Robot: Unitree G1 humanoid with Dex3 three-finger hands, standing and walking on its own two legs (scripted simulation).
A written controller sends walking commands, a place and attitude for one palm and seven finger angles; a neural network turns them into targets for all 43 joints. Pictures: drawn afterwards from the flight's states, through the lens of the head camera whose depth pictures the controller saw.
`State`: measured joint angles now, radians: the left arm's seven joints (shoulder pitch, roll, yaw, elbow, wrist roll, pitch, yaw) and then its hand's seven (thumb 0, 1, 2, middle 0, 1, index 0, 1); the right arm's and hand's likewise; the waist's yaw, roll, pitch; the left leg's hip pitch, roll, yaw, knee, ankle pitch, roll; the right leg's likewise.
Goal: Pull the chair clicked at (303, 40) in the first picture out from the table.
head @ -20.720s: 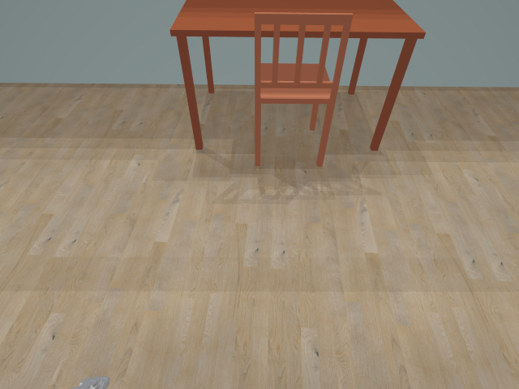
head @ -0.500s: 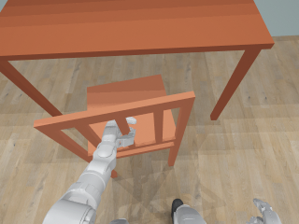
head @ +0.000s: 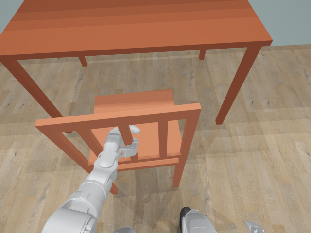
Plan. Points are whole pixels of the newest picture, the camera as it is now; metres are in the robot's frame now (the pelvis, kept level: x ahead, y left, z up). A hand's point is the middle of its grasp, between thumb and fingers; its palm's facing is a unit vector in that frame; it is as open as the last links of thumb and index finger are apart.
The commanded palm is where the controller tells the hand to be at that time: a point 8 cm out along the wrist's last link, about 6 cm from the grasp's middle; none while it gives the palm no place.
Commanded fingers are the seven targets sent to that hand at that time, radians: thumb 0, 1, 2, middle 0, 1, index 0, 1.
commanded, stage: step backward, pulling the chair out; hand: left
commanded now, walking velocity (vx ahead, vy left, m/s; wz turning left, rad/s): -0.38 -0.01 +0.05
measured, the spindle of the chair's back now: (129, 143) +0.38 +0.09 -0.09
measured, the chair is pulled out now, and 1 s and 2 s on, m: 0.28 0.44 0.67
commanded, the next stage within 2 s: stop walking, hand still on the chair in 1.56 s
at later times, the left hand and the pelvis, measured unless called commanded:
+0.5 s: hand (130, 165) +0.29 +0.08 -0.05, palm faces -0.11 -0.98 -0.15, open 5.5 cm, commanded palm +0.27 +0.13 -0.05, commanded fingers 0.00 0.90 0.90 -0.50 -1.45 -0.50 -1.45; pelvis -0.07 +0.00 +0.01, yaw +1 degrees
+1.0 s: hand (129, 206) +0.19 +0.07 -0.05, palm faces -0.08 -0.99 -0.15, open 5.6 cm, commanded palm +0.17 +0.13 -0.05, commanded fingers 0.00 0.90 0.90 -0.50 -1.45 -0.50 -1.45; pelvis -0.16 -0.02 +0.01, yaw +4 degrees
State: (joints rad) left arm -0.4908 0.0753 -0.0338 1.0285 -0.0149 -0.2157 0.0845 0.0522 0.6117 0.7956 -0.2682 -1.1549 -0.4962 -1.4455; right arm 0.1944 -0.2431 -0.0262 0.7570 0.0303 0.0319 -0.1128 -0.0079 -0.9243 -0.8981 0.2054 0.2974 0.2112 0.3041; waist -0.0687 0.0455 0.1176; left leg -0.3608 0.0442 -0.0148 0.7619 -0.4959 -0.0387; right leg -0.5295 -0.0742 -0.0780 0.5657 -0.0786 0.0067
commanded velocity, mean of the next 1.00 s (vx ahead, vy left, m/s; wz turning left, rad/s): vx -0.38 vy -0.06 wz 0.05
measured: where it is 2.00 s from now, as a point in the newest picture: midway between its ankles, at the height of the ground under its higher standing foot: outside the picture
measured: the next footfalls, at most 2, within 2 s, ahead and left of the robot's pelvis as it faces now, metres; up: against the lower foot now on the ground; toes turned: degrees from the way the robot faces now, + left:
right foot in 0.24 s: +0.03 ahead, -0.14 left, +0.00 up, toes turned -2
right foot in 0.68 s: -0.04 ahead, -0.13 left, +0.00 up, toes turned -1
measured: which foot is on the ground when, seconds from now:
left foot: down 0.00-0.76, up 0.78-0.96, down 0.98-1.00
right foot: down 0.00-0.10, up 0.12-0.22, down 0.24-0.56, up 0.58-0.66, down 0.68-1.00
